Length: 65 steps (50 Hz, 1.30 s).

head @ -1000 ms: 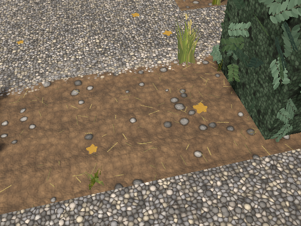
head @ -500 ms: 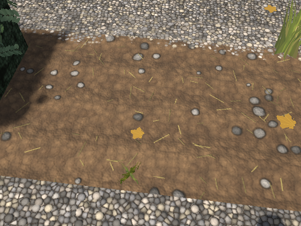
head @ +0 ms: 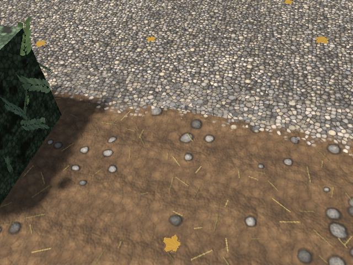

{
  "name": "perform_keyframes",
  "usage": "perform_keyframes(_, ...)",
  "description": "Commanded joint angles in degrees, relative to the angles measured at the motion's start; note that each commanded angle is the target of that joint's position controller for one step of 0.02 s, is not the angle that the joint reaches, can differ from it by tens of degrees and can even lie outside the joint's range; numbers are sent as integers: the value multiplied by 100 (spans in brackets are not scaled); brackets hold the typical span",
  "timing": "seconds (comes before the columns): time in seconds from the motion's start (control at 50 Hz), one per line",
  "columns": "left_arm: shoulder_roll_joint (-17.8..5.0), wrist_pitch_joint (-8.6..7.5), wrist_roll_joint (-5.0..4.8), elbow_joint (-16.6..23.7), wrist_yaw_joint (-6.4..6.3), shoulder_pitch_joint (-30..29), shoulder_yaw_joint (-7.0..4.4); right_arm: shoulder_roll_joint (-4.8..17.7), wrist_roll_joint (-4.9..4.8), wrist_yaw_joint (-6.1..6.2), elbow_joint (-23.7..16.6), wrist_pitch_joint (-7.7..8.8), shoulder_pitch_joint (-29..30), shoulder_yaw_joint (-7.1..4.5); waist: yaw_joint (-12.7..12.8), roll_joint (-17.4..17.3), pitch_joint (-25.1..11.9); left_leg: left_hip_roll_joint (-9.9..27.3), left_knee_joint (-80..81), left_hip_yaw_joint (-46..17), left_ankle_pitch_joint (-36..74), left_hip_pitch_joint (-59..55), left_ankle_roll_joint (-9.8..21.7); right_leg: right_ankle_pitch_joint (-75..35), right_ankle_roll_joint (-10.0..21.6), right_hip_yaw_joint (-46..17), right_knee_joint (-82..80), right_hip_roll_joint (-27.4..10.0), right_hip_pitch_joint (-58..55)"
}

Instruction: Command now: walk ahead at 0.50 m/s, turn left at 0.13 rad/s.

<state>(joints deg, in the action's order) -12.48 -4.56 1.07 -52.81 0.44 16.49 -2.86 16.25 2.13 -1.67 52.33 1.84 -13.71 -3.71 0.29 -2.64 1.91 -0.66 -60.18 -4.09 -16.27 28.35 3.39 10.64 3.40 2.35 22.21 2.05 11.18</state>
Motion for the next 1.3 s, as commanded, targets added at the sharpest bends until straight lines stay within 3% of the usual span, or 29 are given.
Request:
perform_keyframes(0.02,-712,-146,-48,141,3,217,-155,183,2,-24,-245,-9,44,-11,-100,721,-36,316,300,60,530,748,-181,-785,751,-1336,-1355,-1428,-492)
perform_keyframes(0.14,-703,-81,-61,-160,-12,911,-131,-91,-40,-49,-643,46,1348,162,243,764,165,397,2032,586,1219,597,-439,-1367,792,-1090,-1296,-1175,-639)
perform_keyframes(0.2,-813,-50,-23,-237,-17,1118,-151,-35,-70,-9,-756,96,1640,188,324,813,168,237,2540,677,1029,294,-416,-1906,824,-1215,-963,-1243,-792)
perform_keyframes(0.24,-883,-23,4,-240,-40,1071,-173,58,-96,36,-802,159,1585,171,226,881,125,165,2803,628,739,-52,-321,-2184,775,-1415,-681,-1348,-858)
perform_keyframes(0.28,-960,-6,-25,-196,-57,861,-198,175,-106,105,-623,252,882,113,-163,805,-114,-9,3409,652,656,-1140,-182,-2524,629,-1462,-35,-1259,-692)
perform_keyframes(0.3,-868,-19,-85,-148,-40,788,-184,399,-36,170,-387,350,128,25,-455,457,-571,171,3686,456,814,-2330,-37,-2457,506,-1208,900,-921,-305)
perform_keyframes(0.32,-597,-51,-149,107,-25,624,-111,893,110,261,-310,419,-867,-98,-860,-228,-1391,1514,3889,-888,-64,-3698,267,-1105,361,-838,2488,-515,604)
perform_keyframes(0.34,-117,-16,-298,266,-49,1177,-38,1420,117,266,-314,326,-939,-233,-565,-1511,-1781,2751,4507,-2980,-660,-4618,791,1980,217,-241,3948,263,2334)
perform_keyframes(0.36,-740,92,-116,98,-97,1045,-183,875,20,249,-400,250,-578,-144,-447,-554,-1254,2576,4588,-2949,-1201,-3980,794,1817,297,-558,4539,-140,2657)
perform_keyframes(0.38,-697,107,-68,107,-38,782,-213,418,-15,221,-497,257,-132,-16,-294,-181,-574,2266,4698,-2132,-965,-3285,675,1277,316,-657,4538,-360,2666)
perform_keyframes(0.4,-512,123,-53,126,10,622,-192,209,-21,198,-503,289,80,31,-191,-124,-230,2005,4864,-1443,-237,-2762,569,928,266,-631,4418,-520,2530)
perform_keyframes(0.44,-424,255,54,127,103,560,-211,24,-68,245,-433,356,88,81,-19,-310,-18,1589,5034,-507,611,-2328,339,623,144,-547,4284,-663,2351)
perform_keyframes(0.5,-328,391,68,322,182,225,-209,77,-140,237,-250,488,-266,52,46,-304,-33,1600,5058,110,1801,-2373,436,264,21,-440,4301,-695,2601)
perform_keyframes(0.6,-258,421,67,744,311,-770,-119,111,-93,240,-96,491,-548,35,-30,-207,212,1462,5140,964,2348,-2412,461,-645,-107,-214,3288,-748,2972)
perform_keyframes(0.72,-322,405,109,1210,397,-1756,-24,473,-93,299,49,419,-909,-55,-217,-152,379,1671,4974,1549,3033,-2933,356,-594,210,390,1654,-541,2330)
perform_keyframes(0.78,-464,398,150,1157,321,-1366,-90,665,-78,336,123,289,-1026,-96,-4,-310,41,1709,3809,1830,5362,-3364,271,243,547,665,1369,-37,1550)
perform_keyframes(0.8,-550,364,160,1003,286,-830,-147,731,-72,331,145,225,-1061,-105,216,-310,-255,1692,2980,1863,5696,-3342,271,418,687,663,1174,189,937)
perform_keyframes(0.82,-687,302,210,687,222,93,-237,719,-90,316,113,173,-1034,-86,617,-94,-743,1569,1754,1980,5084,-2822,160,155,851,530,679,322,-316)
perform_keyframes(0.84,-1158,258,268,494,117,879,-382,411,-79,280,-70,168,-1115,5,857,578,-1397,1374,53,1965,2702,-1502,21,747,1130,-954,532,-829,-1824)
perform_keyframes(0.86,-1712,299,110,573,65,735,-477,-27,-211,153,-394,205,-1350,77,455,1878,-1922,134,-1994,1480,-1514,687,-293,737,1961,-4171,-376,-2425,-3118)
perform_keyframes(0.88,-1529,377,25,632,4,657,-443,507,-159,158,-444,226,-627,-34,668,633,-1585,320,-2165,547,-1037,1194,-233,144,1764,-3762,-667,-2384,-2744)
perform_keyframes(0.9,-1273,348,16,603,-45,258,-364,348,-256,141,-506,278,-356,5,489,501,-885,539,-1984,444,-546,1248,-151,-514,1604,-2767,-623,-2223,-2025)
perform_keyframes(0.92,-951,277,15,559,-39,37,-268,252,-273,145,-374,297,-514,33,220,186,-450,715,-1420,366,-294,821,-115,-1267,1326,-2108,-760,-1970,-1194)
perform_keyframes(0.96,-628,112,1,492,-47,-241,-148,147,-89,122,-143,99,-881,38,-130,304,-219,810,-806,209,-114,77,-109,-1607,889,-1228,-1011,-1568,-375)
perform_keyframes(0.98,-581,32,6,445,-42,-186,-126,112,-64,92,-68,9,-995,29,-169,364,-229,748,-736,184,-46,-66,-101,-1698,818,-1061,-1122,-1494,-277)
perform_keyframes(1.06,-722,-111,-13,254,-45,133,-141,54,-119,3,-142,-117,-527,-17,-125,526,102,646,-247,101,706,656,-115,-1756,472,-381,-1469,-1337,-467)
perform_keyframes(1.18,-590,-149,-25,70,-115,484,-49,-39,-95,-48,-407,-78,435,27,88,558,370,492,1078,388,1693,1171,-144,-2304,206,319,-1563,-1262,-995)
perform_keyframes(1.26,-591,-115,-16,-153,-220,893,-9,-169,-53,-103,-683,-63,1067,131,266,569,489,361,1971,955,1636,1133,-1,-3316,169,670,-1345,-1390,-1611)
perform_keyframes(1.3,-679,-80,3,-222,-265,943,-3,-162,-55,-107,-763,-54,1112,142,203,626,404,128,2310,1225,1301,795,180,-4504,121,872,-942,-1461,-1882)
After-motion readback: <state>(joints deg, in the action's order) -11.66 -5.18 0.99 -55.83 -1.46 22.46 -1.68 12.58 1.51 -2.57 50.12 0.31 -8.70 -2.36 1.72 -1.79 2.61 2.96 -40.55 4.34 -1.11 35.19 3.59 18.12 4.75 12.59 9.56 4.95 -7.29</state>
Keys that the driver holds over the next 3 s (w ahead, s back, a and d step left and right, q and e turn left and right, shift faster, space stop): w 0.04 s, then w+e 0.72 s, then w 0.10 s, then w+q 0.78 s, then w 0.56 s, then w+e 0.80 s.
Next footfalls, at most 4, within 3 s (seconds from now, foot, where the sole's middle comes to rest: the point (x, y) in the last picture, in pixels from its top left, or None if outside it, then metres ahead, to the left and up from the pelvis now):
0.30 left None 0.30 0.12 -0.78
0.82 right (239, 263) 0.51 -0.15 -0.78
1.42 left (222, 190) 0.82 -0.12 -0.78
1.92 right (252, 133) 1.13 -0.29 -0.78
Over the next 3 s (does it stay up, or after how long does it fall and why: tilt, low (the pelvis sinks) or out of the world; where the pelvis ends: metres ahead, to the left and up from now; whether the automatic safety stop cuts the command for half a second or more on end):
stays up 1.50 -0.23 -0.03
